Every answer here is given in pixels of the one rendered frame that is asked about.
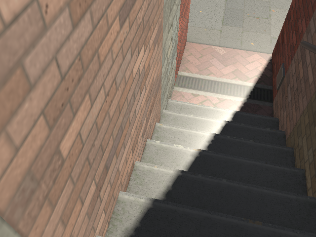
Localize stairs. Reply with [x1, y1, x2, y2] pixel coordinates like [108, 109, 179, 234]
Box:
[105, 101, 316, 237]

